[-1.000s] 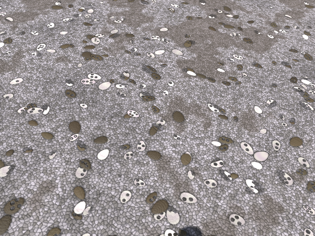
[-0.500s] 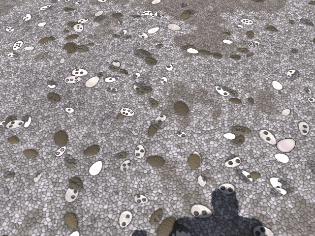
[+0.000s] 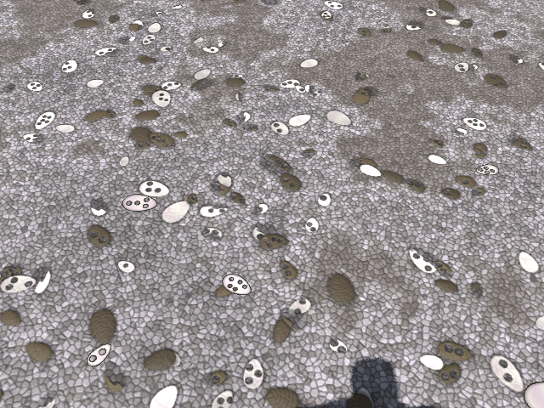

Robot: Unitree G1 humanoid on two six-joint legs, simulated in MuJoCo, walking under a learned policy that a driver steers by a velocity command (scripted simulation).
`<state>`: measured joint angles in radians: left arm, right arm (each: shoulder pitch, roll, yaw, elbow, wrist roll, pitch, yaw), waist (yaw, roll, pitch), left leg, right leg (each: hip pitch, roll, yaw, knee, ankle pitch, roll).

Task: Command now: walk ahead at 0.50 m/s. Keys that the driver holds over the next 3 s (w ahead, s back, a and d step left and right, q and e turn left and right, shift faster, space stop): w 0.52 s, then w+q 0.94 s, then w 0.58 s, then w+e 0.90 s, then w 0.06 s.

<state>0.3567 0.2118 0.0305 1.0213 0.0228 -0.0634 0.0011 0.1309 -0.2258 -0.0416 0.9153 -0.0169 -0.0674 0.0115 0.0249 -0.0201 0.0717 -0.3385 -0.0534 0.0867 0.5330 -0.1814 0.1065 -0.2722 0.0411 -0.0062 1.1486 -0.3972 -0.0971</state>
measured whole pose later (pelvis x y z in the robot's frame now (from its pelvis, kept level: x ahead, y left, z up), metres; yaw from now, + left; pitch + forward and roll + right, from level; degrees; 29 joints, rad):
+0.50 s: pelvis +0.27 -0.04 -0.01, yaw +0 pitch +0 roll +0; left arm 0.03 0.20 0.04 0.88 0.04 -0.08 -0.01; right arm 0.45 -0.19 -0.03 1.08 0.00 -0.08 -0.01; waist -0.05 0.01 0.06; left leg -0.07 -0.03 0.03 0.79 -0.44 0.07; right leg -0.42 0.02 -0.10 0.55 -0.14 -0.10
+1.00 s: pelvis +0.53 -0.02 -0.01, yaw +12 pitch +0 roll -1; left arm 0.43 0.18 0.03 1.05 0.03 -0.08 0.04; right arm 0.04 -0.20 -0.04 0.86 -0.03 -0.04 0.04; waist 0.03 0.00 0.06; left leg -0.45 -0.03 0.14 0.57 -0.16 0.18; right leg 0.10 0.00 -0.28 0.44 -0.47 -0.02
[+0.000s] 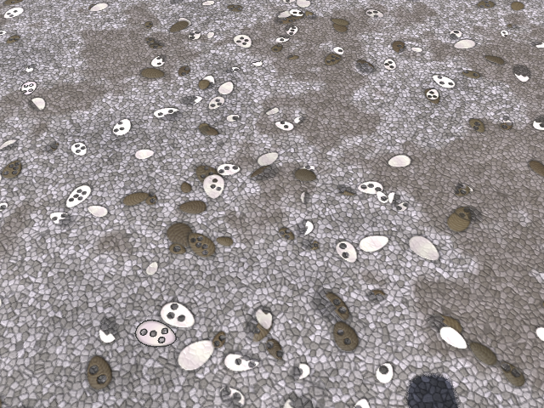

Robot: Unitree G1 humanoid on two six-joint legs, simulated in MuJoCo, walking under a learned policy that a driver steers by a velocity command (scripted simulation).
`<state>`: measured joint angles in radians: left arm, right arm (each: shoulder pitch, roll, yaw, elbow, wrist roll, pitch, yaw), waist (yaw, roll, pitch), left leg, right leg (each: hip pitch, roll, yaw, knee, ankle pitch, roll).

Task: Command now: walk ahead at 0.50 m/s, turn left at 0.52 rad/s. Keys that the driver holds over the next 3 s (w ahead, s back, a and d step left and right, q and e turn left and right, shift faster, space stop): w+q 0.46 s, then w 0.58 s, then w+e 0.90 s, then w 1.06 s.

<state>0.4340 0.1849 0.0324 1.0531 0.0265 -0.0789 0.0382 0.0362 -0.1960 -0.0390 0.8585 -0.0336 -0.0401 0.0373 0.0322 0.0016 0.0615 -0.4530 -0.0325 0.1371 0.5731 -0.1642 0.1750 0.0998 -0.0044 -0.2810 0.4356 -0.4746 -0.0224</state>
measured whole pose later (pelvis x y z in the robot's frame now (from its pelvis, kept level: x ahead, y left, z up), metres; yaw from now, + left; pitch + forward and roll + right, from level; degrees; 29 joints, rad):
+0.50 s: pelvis +0.27 +0.01 +0.01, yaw +18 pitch +2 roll +0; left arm 0.00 0.24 0.02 0.73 0.03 -0.04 -0.02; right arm 0.45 -0.27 -0.08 0.91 -0.02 -0.05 -0.01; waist -0.10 -0.03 0.03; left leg 0.04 -0.14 -0.20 0.32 -0.37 0.11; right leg -0.57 -0.03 0.02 0.59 -0.08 0.02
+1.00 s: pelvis +0.52 +0.07 +0.02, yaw +23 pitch +2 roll -2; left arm 0.45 0.22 0.03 0.95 0.01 -0.08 -0.01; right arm 0.04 -0.23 -0.01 0.76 -0.03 -0.04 0.04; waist 0.08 0.03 0.03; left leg -0.54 0.05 0.04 0.60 -0.11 0.04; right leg 0.04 0.05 -0.05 0.22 -0.29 -0.03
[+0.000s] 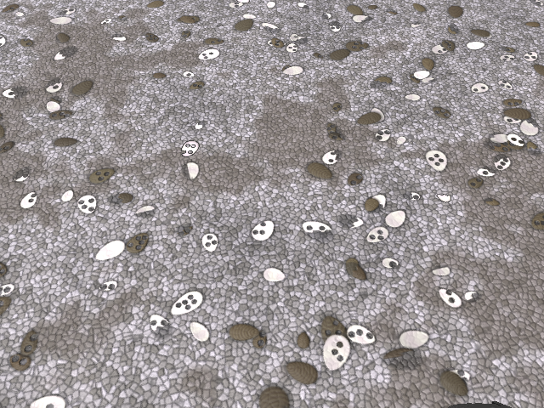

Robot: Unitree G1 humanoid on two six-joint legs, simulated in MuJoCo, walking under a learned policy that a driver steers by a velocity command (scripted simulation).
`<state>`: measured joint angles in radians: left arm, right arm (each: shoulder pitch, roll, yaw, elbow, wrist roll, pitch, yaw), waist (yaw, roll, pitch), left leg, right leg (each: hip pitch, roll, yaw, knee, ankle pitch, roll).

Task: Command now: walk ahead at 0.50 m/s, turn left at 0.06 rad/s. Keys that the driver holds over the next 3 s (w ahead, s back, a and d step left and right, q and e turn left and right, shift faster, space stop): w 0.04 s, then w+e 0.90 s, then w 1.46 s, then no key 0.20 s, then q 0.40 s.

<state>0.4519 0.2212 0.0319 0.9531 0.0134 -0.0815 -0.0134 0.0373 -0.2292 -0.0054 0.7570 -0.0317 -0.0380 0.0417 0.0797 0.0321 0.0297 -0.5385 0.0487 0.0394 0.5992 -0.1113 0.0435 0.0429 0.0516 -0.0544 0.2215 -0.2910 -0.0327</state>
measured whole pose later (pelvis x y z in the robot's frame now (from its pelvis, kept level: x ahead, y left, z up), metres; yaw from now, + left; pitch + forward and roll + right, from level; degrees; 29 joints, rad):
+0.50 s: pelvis +0.25 +0.02 +0.00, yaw -12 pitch +1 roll +1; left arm 0.12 0.23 0.04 0.83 0.03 0.00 -0.06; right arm 0.41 -0.21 -0.03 0.95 -0.02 -0.10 -0.02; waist -0.04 -0.03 0.04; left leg 0.09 -0.04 0.26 0.21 -0.31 0.04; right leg -0.62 -0.07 -0.07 0.71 -0.02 -0.06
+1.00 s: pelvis +0.50 -0.08 +0.00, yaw -29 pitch +2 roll +0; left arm 0.40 0.27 0.07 0.87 0.00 -0.04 0.00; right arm 0.07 -0.26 -0.03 0.74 -0.04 -0.02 0.02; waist 0.07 0.04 0.04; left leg -0.66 0.10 -0.04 0.74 -0.06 -0.05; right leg -0.03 0.15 0.12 0.28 -0.26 -0.13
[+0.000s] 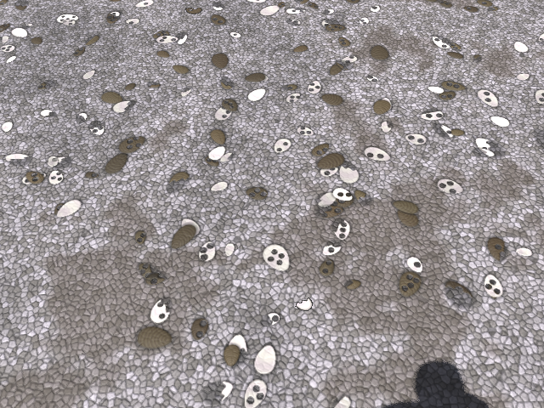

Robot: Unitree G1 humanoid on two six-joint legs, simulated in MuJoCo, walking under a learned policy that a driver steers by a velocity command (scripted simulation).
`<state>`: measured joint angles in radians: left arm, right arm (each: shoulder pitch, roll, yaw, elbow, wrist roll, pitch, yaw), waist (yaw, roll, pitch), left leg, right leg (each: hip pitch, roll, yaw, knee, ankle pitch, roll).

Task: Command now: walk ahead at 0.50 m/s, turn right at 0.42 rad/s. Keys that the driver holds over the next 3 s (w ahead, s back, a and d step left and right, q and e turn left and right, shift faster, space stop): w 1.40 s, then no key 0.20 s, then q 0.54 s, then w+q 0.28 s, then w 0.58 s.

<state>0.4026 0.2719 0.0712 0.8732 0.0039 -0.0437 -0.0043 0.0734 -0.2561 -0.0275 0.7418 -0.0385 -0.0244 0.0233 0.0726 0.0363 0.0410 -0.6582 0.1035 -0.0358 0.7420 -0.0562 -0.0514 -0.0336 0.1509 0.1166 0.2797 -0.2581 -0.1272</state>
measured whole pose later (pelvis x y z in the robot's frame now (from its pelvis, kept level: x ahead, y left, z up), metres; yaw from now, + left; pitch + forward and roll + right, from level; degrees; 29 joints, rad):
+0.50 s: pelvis +0.27 +0.04 +0.00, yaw -5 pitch +1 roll +1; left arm 0.13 0.26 0.02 0.79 0.04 -0.03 -0.04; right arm 0.42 -0.23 -0.04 0.93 -0.01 -0.08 0.02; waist -0.05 -0.05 0.03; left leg -0.02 -0.07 0.06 0.21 -0.20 0.06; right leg -0.61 -0.09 0.00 0.76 -0.09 -0.01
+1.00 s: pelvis +0.53 -0.03 +0.00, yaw -4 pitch +0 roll -1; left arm 0.42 0.22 0.03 0.98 0.01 -0.08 -0.01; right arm 0.16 -0.25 -0.04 0.86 -0.03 -0.02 0.04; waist 0.03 0.05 0.02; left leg -0.63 0.12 0.02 0.83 -0.08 0.01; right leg -0.01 0.09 -0.08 0.19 -0.19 -0.09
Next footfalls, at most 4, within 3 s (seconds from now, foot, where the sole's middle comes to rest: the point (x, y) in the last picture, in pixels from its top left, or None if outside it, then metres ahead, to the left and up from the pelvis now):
0.14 left None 0.26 0.13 -0.78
0.66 right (352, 392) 0.50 -0.10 -0.78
1.20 left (291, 274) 0.82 0.06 -0.78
1.68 right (356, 217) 1.03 -0.12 -0.78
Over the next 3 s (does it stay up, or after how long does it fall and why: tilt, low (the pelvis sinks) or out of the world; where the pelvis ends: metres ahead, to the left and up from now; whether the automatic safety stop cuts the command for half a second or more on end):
stays up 1.17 0.05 0.00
